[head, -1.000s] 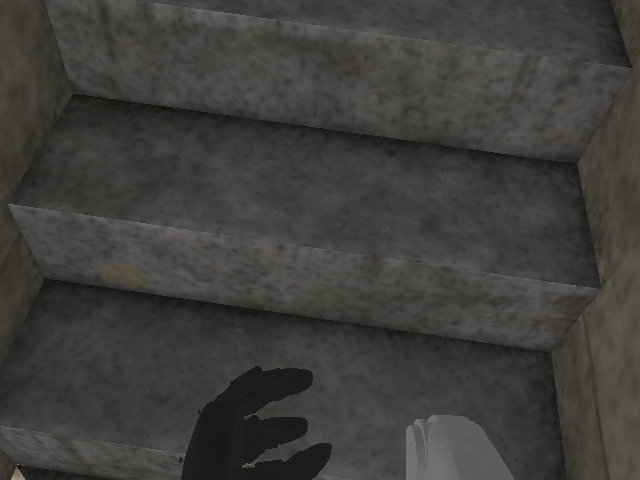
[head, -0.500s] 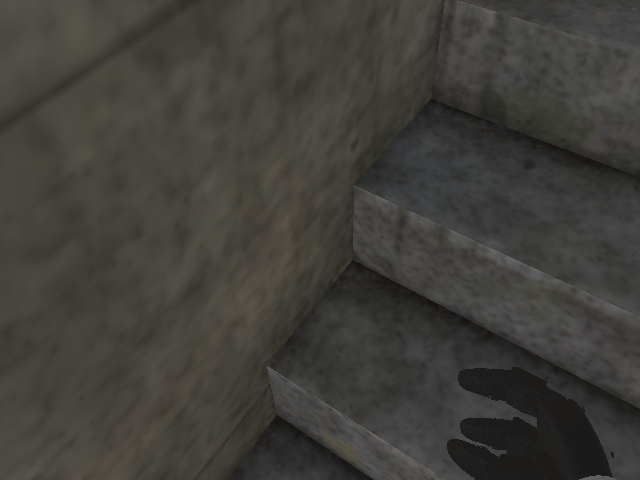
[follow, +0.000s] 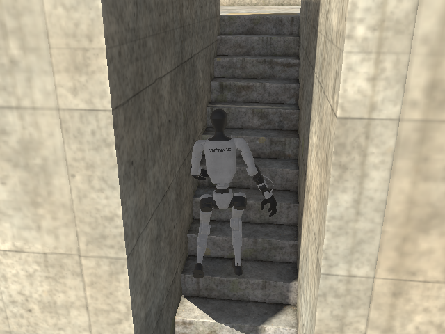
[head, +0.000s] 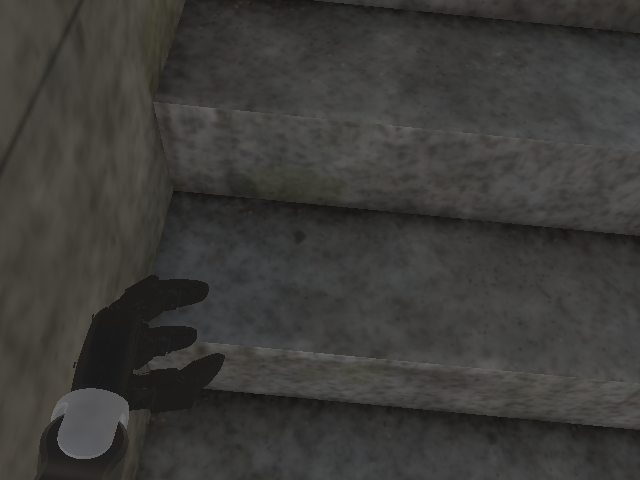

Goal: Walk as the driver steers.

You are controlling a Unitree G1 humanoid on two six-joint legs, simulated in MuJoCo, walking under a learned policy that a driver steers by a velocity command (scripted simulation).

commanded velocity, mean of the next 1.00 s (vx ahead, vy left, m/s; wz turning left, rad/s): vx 0.31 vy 0.00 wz -0.49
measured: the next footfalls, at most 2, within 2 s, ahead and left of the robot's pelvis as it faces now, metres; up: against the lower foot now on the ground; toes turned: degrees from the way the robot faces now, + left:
left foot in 0.30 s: +0.14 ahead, +0.13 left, +0.17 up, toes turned -8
right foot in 0.74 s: +0.01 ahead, -0.13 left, +0.00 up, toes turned -22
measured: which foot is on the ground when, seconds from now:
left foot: up 0.00-0.28, down 0.30-0.72, up 0.74-1.00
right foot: down 0.00-0.34, up 0.36-0.72, down 0.74-1.00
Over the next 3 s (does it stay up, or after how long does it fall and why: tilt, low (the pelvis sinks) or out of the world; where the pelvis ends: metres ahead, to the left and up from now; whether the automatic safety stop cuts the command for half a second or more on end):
stays up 0.84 -0.20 0.65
